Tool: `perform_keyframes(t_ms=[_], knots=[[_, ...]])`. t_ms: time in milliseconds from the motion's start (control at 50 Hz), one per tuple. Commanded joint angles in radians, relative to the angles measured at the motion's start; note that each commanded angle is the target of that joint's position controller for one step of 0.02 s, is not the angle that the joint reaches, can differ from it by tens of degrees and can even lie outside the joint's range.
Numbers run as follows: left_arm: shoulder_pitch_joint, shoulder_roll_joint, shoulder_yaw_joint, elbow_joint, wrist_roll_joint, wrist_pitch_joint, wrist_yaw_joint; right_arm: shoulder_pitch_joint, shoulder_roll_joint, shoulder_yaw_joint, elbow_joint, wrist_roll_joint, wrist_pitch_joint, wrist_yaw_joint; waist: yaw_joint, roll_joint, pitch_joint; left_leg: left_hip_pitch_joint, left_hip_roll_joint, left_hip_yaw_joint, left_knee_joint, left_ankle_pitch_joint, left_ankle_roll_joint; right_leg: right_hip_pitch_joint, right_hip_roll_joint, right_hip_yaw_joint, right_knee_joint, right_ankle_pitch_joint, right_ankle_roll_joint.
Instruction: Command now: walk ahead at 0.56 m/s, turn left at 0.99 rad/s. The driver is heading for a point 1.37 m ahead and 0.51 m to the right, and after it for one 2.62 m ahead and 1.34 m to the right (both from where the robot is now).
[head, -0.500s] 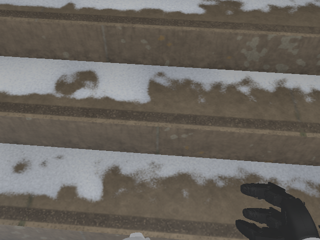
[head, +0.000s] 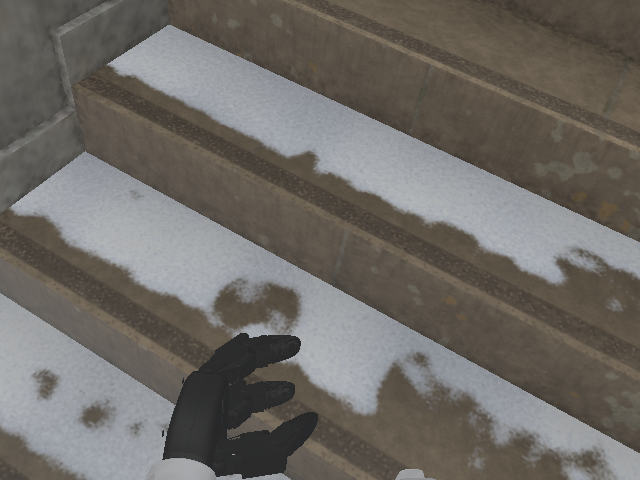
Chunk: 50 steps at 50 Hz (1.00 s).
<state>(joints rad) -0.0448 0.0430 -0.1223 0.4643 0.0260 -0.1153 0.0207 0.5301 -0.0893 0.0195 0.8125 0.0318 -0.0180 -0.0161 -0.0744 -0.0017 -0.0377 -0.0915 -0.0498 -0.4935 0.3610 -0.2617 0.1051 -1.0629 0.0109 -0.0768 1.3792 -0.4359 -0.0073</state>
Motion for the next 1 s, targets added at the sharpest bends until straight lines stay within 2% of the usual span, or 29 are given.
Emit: perform_keyframes(t_ms=[20,40,60,80,100,140,180,220,280,320,360,400,420,440,460,480,520,580,680,740,780,800,820,840,860,880,900,940,1000], knots=[[0.329,0.348,0.189,-0.04,-0.039,-0.014,0.033,-0.255,-0.372,-0.112,-0.124,0.004,-0.022,-0.038,0.377,0.315,-0.361,-0.154,0.049,-0.028,0.357,1.414,0.029,0.998,0.005,0.196,-0.442,-0.139,-0.063],[0.491,0.437,0.205,0.031,-0.003,-0.016,0.028,-0.344,-0.244,-0.088,-0.226,-0.01,-0.039,-0.025,0.332,-0.102,-0.487,-0.352,-0.063,0.05,0.679,0.822,0.018,1.255,-0.229,0.565,-0.691,-0.044,-0.15],[0.403,0.407,0.195,0.05,0.057,0.013,0.048,-0.219,-0.13,-0.065,-0.275,-0.017,-0.038,0.007,0.173,-0.571,-0.491,-0.628,-0.17,0.132,1.107,-0.037,-0.074,1.227,-0.512,1.184,-1.008,0.221,-0.314],[0.3,0.29,0.184,0.036,0.019,0.035,0.062,-0.246,-0.242,-0.085,-0.273,-0.034,-0.024,0.033,0.17,-0.424,-0.249,-0.711,-0.118,0.222,1.373,-0.094,-0.119,1.006,-0.484,1.121,-0.977,0.251,-0.333],[0.26,0.193,0.159,0.083,-0.008,0.056,0.08,-0.306,-0.213,-0.075,-0.306,-0.022,0.005,0.039,0.13,-0.304,-0.04,-0.771,-0.079,0.29,1.48,-0.095,-0.147,0.784,-0.419,0.848,-0.911,0.151,-0.297],[0.228,0.121,0.138,0.158,0.0,0.066,0.083,-0.237,-0.141,-0.035,-0.279,-0.033,0.044,0.051,0.034,-0.092,0.117,-0.726,-0.003,0.332,1.495,-0.025,-0.108,0.513,-0.307,0.502,-0.822,-0.066,-0.216],[0.293,0.141,0.142,0.207,0.0,0.051,0.072,-0.219,-0.111,-0.012,-0.26,-0.014,0.051,0.054,0.038,0.013,0.166,-0.697,-0.014,0.327,1.477,-0.076,-0.086,0.453,-0.263,0.4,-0.844,0.045,-0.204],[0.354,0.181,0.148,0.258,-0.014,0.047,0.067,-0.274,-0.058,0.019,-0.29,-0.033,0.026,0.057,0.038,-0.026,0.147,-0.821,-0.012,0.325,1.447,-0.048,-0.096,0.561,-0.225,0.358,-0.858,0.21,-0.214],[0.337,0.27,0.164,0.214,-0.024,0.075,0.072,-0.394,-0.131,0.03,-0.367,-0.047,-0.007,0.072,0.025,-0.006,0.017,-0.848,0.1,0.384,1.172,0.018,-0.172,0.69,-0.21,0.377,-0.848,0.38,-0.214],[0.326,0.372,0.197,0.199,-0.058,0.113,0.086,-0.449,-0.116,0.051,-0.401,-0.059,-0.018,0.064,0.04,-0.042,-0.037,-0.508,0.063,0.555,0.674,-0.093,-0.197,0.563,-0.118,0.239,-0.888,0.388,-0.165],[0.412,0.399,0.215,0.207,-0.067,0.126,0.097,-0.466,-0.162,0.016,-0.384,0.002,0.0,0.037,0.069,-0.112,-0.078,-0.278,0.002,0.601,0.416,0.019,-0.22,0.599,-0.157,0.291,-0.949,0.251,-0.145],[0.354,0.389,0.212,0.178,-0.039,0.104,0.076,-0.309,-0.239,-0.035,-0.329,0.028,0.002,0.002,-0.009,-0.205,-0.073,-0.119,0.024,0.494,0.214,0.095,-0.168,0.657,-0.164,0.32,-0.871,0.214,-0.107],[0.351,0.309,0.198,0.177,-0.035,0.097,0.058,-0.236,-0.273,-0.057,-0.306,0.034,0.003,-0.013,-0.038,-0.17,-0.078,0.029,0.09,0.427,0.179,0.129,-0.15,0.57,-0.089,0.26,-0.681,0.113,-0.064],[0.384,0.196,0.174,0.154,-0.014,0.096,0.041,-0.203,-0.326,-0.069,-0.314,-0.009,0.0,-0.026,-0.016,0.086,-0.124,0.149,0.352,0.177,0.153,0.387,-0.081,0.409,0.037,0.138,-0.324,-0.157,0.018],[0.486,0.201,0.177,0.135,-0.05,0.098,0.032,-0.269,-0.336,-0.063,-0.351,-0.091,-0.004,-0.034,0.059,0.276,-0.236,0.114,0.559,-0.169,-0.005,0.353,0.025,0.312,0.026,0.17,-0.003,-0.185,0.059],[0.539,0.239,0.196,0.154,-0.062,0.115,0.026,-0.377,-0.276,-0.046,-0.389,-0.101,-0.012,-0.03,0.103,0.237,-0.206,0.005,0.548,-0.21,-0.056,0.109,0.1,0.315,-0.004,0.178,0.227,-0.143,0.1],[0.461,0.27,0.21,0.14,-0.055,0.165,0.046,-0.51,-0.172,-0.021,-0.406,-0.066,-0.019,-0.02,0.123,0.171,-0.016,-0.167,0.417,0.103,-0.034,-0.056,0.062,0.251,-0.039,0.138,0.328,-0.049,0.124],[0.426,0.264,0.202,0.128,-0.026,0.176,0.055,-0.483,-0.176,-0.02,-0.354,-0.08,-0.005,-0.04,0.122,0.118,-0.022,-0.21,0.34,0.36,0.023,0.157,0.072,0.351,-0.022,0.096,0.382,0.11,0.134],[0.255,0.193,0.148,0.046,-0.022,0.168,0.018,-0.483,-0.242,-0.057,-0.328,-0.074,0.02,-0.056,0.092,0.177,-0.028,-0.149,0.347,0.541,0.036,0.267,0.092,0.46,-0.093,0.065,-0.173,0.072,0.112],[0.262,0.249,0.165,0.06,-0.022,0.183,-0.006,-0.493,-0.296,-0.085,-0.315,-0.057,0.025,-0.02,0.076,0.195,-0.087,-0.14,0.411,0.575,0.061,0.428,0.107,0.665,-0.088,0.002,-0.427,0.036,0.064],[0.276,0.259,0.174,0.066,-0.027,0.185,-0.009,-0.491,-0.282,-0.086,-0.286,-0.026,0.034,-0.026,0.084,0.164,-0.074,-0.127,0.448,0.57,0.111,0.375,0.066,0.718,-0.082,-0.022,-0.648,0.133,0.01],[0.294,0.268,0.187,0.076,-0.019,0.182,-0.003,-0.468,-0.258,-0.081,-0.264,-0.012,0.044,-0.024,0.084,0.112,-0.062,-0.111,0.389,0.614,0.212,0.277,0.007,0.743,-0.032,-0.033,-0.772,0.138,-0.023],[0.331,0.326,0.212,0.087,-0.019,0.173,-0.003,-0.421,-0.239,-0.079,-0.239,-0.015,0.051,-0.012,0.091,-0.051,-0.037,-0.242,0.31,0.686,0.408,0.111,-0.069,0.863,-0.038,0.066,-0.873,0.344,-0.07],[0.374,0.492,0.261,0.06,-0.02,0.166,0.005,-0.455,-0.194,-0.069,-0.293,-0.048,0.05,-0.015,0.094,-0.379,-0.009,-0.621,0.175,0.721,0.744,-0.326,-0.211,1.066,-0.252,0.442,-0.879,0.879,-0.204],[0.366,0.484,0.256,0.009,0.018,0.149,-0.002,-0.561,-0.214,-0.068,-0.325,-0.039,0.044,-0.02,0.163,-0.31,-0.112,-0.725,0.077,0.528,0.966,-0.403,-0.267,1.042,-0.337,0.633,-0.942,0.833,-0.355],[0.336,0.465,0.254,0.004,0.017,0.136,-0.004,-0.585,-0.217,-0.071,-0.32,-0.019,0.035,-0.019,0.165,-0.198,-0.114,-0.754,0.084,0.449,1.034,-0.343,-0.266,1.011,-0.32,0.632,-0.975,0.543,-0.355],[0.269,0.439,0.248,-0.006,-0.013,0.138,0.005,-0.577,-0.201,-0.07,-0.317,-0.02,0.024,-0.021,0.132,-0.155,-0.061,-0.774,0.09,0.415,1.058,-0.264,-0.257,0.97,-0.276,0.597,-0.97,0.379,-0.309],[0.15,0.368,0.219,-0.045,-0.032,0.16,0.016,-0.555,-0.211,-0.074,-0.321,-0.047,0.017,-0.029,0.08,-0.114,-0.014,-0.743,0.074,0.417,1.042,-0.166,-0.255,0.874,-0.222,0.531,-0.922,0.422,-0.261],[0.098,0.334,0.204,-0.072,-0.012,0.176,0.031,-0.518,-0.17,-0.054,-0.321,-0.055,0.01,-0.02,0.059,-0.125,-0.087,-0.619,0.005,0.477,0.941,-0.111,-0.236,0.837,-0.162,0.47,-0.861,0.675,-0.219]])
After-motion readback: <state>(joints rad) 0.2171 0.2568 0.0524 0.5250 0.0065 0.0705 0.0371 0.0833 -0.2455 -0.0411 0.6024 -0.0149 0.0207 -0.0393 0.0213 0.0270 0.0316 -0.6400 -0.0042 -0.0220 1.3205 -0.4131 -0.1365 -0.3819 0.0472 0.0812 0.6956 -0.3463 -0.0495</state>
